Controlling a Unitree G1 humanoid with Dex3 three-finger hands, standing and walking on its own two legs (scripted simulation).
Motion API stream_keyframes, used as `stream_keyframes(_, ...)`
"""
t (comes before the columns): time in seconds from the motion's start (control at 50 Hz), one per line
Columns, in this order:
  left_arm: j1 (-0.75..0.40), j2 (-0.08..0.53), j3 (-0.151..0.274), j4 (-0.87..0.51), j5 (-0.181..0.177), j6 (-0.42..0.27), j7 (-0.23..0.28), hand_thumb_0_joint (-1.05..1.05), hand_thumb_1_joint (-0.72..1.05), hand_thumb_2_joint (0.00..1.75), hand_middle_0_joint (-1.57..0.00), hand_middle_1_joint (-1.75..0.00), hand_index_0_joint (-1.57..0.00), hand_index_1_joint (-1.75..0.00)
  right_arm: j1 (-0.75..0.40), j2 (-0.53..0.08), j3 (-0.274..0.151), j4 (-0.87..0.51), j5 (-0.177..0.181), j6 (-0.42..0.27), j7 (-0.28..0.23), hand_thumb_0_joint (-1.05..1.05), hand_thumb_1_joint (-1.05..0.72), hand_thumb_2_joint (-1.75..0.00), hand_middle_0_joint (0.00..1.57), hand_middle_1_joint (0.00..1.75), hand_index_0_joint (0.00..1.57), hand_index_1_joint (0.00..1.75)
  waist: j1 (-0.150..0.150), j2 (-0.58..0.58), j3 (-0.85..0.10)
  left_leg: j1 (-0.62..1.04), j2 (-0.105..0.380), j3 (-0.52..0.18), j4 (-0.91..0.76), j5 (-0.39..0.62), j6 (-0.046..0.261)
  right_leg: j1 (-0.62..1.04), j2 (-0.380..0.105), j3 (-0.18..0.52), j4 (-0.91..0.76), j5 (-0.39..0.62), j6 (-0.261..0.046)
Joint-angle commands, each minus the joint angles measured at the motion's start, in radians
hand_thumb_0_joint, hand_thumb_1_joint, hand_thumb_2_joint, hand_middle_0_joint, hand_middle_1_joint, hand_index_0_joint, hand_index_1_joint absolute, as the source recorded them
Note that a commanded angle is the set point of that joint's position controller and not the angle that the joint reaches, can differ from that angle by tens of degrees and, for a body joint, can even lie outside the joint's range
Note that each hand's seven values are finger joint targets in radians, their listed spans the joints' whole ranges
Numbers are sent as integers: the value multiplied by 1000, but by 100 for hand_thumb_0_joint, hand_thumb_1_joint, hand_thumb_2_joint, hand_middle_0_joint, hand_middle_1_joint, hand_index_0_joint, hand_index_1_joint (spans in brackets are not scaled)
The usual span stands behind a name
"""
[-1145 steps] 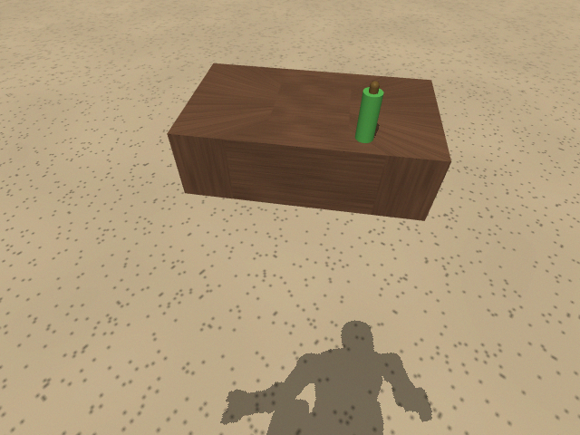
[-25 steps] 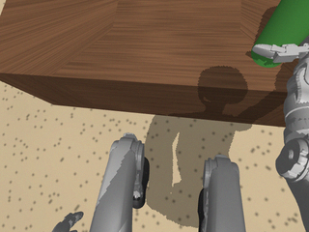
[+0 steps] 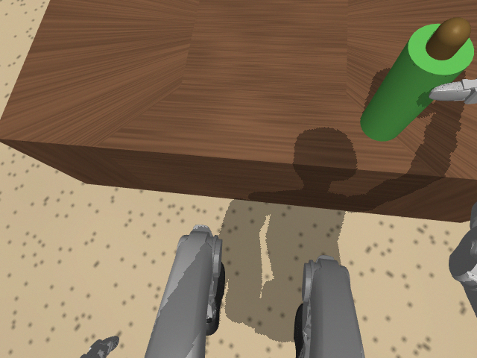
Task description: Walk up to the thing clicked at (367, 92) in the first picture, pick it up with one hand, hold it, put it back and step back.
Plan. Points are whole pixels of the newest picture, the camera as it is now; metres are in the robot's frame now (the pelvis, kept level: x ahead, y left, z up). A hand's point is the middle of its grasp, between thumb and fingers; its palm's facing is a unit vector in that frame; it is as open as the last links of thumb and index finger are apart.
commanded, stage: rise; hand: right
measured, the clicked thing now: (410, 86) +0.56 -0.18 -0.01
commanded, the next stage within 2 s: home in 0.10 s
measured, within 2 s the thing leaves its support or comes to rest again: neither
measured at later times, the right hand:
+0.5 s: hand out of the picture +0.50 -0.34 +0.17, palm faces +0.26 +0.89 -0.38, open 16.8 cm
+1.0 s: hand out of the picture +0.31 -0.20 +0.16, palm faces +0.01 +0.98 -0.20, open 17.1 cm
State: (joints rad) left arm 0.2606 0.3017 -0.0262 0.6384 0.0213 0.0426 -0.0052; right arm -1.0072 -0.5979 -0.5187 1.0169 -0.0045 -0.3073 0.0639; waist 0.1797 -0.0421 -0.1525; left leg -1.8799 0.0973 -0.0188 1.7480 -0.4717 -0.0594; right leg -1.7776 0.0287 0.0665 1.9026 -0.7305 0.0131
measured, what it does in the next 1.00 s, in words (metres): rises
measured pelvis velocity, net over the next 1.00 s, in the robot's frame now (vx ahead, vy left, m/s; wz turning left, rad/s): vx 0.10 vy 0.00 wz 0.01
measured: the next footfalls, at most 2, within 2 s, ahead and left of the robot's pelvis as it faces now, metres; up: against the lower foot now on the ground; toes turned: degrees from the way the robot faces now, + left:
none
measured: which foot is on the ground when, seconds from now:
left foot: down 0.00-1.00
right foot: down 0.00-1.00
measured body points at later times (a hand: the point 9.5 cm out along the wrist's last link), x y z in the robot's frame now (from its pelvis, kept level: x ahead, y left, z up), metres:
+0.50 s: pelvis +0.04 +0.00 +0.17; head +0.18 -0.03 +0.59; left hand +0.07 +0.30 +0.07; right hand +0.48 -0.38 +0.20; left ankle +0.13 +0.16 -0.46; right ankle +0.05 -0.12 -0.46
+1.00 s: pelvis +0.10 +0.00 +0.23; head +0.13 +0.00 +0.68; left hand +0.22 +0.25 +0.14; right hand +0.31 -0.26 +0.18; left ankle +0.13 +0.16 -0.46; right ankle +0.05 -0.12 -0.46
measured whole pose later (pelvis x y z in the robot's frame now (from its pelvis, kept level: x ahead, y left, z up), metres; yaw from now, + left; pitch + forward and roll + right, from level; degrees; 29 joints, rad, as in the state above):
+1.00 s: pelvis +0.10 +0.00 +0.23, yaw +0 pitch +11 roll +3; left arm 0.31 0.23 -0.03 0.57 -0.05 -0.07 0.12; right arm 0.20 -0.31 -0.09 0.24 0.07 0.40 0.07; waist 0.04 -0.06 -0.15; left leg -0.67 0.04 0.06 0.82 -0.34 -0.05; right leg -0.58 -0.05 0.05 0.93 -0.54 0.02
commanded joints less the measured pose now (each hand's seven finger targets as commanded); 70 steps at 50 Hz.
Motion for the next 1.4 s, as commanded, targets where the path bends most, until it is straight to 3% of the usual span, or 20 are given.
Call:
stream_keyframes(0.0,178,204,71,-56,-22,-25,24,0,86,90,-21,-29,-20,-30,-190,-249,-42,-115,50,-12,60,0,49,-4,8,4,7,4,7,-23,-540,620,-40,57,-235,67,75,244,-10,-27,-372,195,-38)
stream_keyframes(0.02,186,208,82,-52,-27,-30,24,0,85,90,-21,-29,-20,-30,-181,-223,-34,-131,66,-16,78,0,49,-7,5,6,6,5,17,1,-512,615,-42,56,-250,67,77,240,-14,-26,-373,197,-40)
stream_keyframes(0.04,180,191,66,-53,-30,6,17,0,87,91,-22,-30,-21,-31,-76,-445,-32,85,-116,72,18,0,48,-7,5,6,6,6,-59,-13,-482,664,-56,48,-310,36,76,328,-12,-46,-442,194,-37)
stream_keyframes(0.08,191,195,86,-74,-33,24,10,0,86,90,-21,-31,-21,-31,-261,-325,38,-144,-86,102,-20,0,53,-6,5,6,6,6,-7,-54,-536,694,-55,48,-347,63,78,436,-25,-28,-486,207,-34)
stream_keyframes(0.18,210,222,95,-94,-39,33,16,0,87,91,-20,-30,-20,-31,-343,-532,-3,-312,-138,145,-80,0,55,-6,5,6,6,6,-67,-227,-741,848,-56,49,-441,181,81,805,-38,-6,-610,389,-4)
stream_keyframes(0.24,244,216,97,-32,-18,22,43,0,90,90,-20,-29,-20,-30,-335,-426,43,-219,-123,164,-116,0,49,-9,6,6,6,6,0,-157,-550,862,-64,53,-525,199,83,747,-37,-16,-636,401,-16)
stream_keyframes(0.32,235,217,85,-10,-19,5,64,0,90,90,-20,-29,-20,-29,-211,-465,39,-88,-114,168,-77,0,40,-14,7,8,7,8,-21,-150,-438,947,-69,57,-628,199,83,783,-40,-27,-724,397,-17)
stream_keyframes(0.38,214,194,64,-45,-25,-4,65,0,90,90,-20,-29,-20,-30,25,-351,98,90,-105,222,-12,0,40,-15,7,8,7,8,-40,-103,-329,998,-74,78,-701,210,84,825,-41,-20,-810,420,-16)
stream_keyframes(0.46,198,191,60,-118,-53,-17,70,0,90,90,-20,-29,-20,-29,185,-368,93,-142,-49,306,72,0,38,-15,7,8,7,8,-73,-129,-457,1166,-86,93,-772,308,84,990,-47,-9,-905,537,-12)
stream_keyframes(0.54,199,183,60,-126,-84,-29,91,0,90,90,-20,-29,-20,-29,285,-270,144,-272,25,433,117,0,43,-13,7,8,7,8,-50,-110,-367,1189,-96,110,-841,344,82,1079,-65,27,-984,590,-7)
stream_keyframes(0.7,141,149,59,-145,-81,-92,130,0,90,90,-20,-29,-20,-29,449,-246,180,-632,27,540,80,0,45,-12,7,7,6,7,-129,-220,-286,1332,-93,98,-961,256,92,1213,-55,-15,-1121,473,-9)
stream_keyframes(0.72,140,131,53,-146,-79,-102,132,0,90,90,-20,-29,-20,-29,637,-119,239,-524,34,569,76,0,44,-12,7,7,7,7,-125,-159,-198,1331,-97,106,-973,256,90,1196,-59,-8,-1133,481,-9)
stream_keyframes(0.76,130,110,52,-151,-78,-111,127,0,90,90,-20,-29,-20,-29,729,-39,272,-596,44,599,52,0,48,-10,6,7,6,7,-127,-117,-150,1361,-99,106,-992,256,90,1183,-58,-2,-1153,478,-15)
stream_keyframes(0.82,90,102,57,-174,-79,-126,137,0,89,89,-20,-29,-20,-30,766,-59,248,-851,61,614,21,0,52,-4,15,13,15,13,-143,-110,-219,1430,-99,108,-1001,292,85,1229,-52,-23,-1145,530,-16)
stream_keyframes(0.88,56,63,43,-198,-76,-153,133,0,90,90,-20,-29,-20,-29,1136,240,429,-751,85,666,24,0,60,-3,7,5,7,5,-111,15,-88,1392,-108,121,-999,319,75,1181,-53,-20,-1138,573,-18)
stream_keyframes(0.92,25,97,71,-205,-74,-159,137,0,90,90,-20,-29,-20,-29,1033,83,326,-1012,84,664,-3,0,48,-10,6,7,6,7,-139,-41,-174,1422,-106,116,-996,334,73,1209,-48,-29,-1123,586,-16)
stream_keyframes(0.96,9,75,63,-221,-71,-176,136,0,92,87,-19,-30,-20,-29,1146,172,401,-1118,82,674,-17,0,55,-3,14,15,14,15,-134,-27,-166,1416,-110,122,-979,358,68,1241,-49,-28,-1117,632,-10)
stream_keyframes(1.02,0,56,64,-228,-61,-201,141,0,89,89,-20,-29,-20,-29,1389,249,428,-1157,73,687,-53,0,53,-7,6,6,6,6,-134,6,-113,1400,-111,121,-958,396,67,1201,-46,-25,-1092,685,-7)
stream_keyframes(1.22,-35,45,64,-258,-29,-261,170,0,89,90,-20,-29,-20,-30,1402,233,395,-1358,24,654,-92,0,58,-4,5,5,5,5,-120,-9,-132,1383,-88,84,-949,363,50,1196,-21,-48,-1042,554,-23)
stream_keyframes(1.38,-71,42,60,-270,-28,-292,171,0,90,90,-20,-30,-20,-30,1505,291,454,-1281,41,696,-81,0,61,-2,5,4,5,4,-142,33,-67,1373,-91,110,-981,259,47,1149,-21,-37,-1074,450,-20)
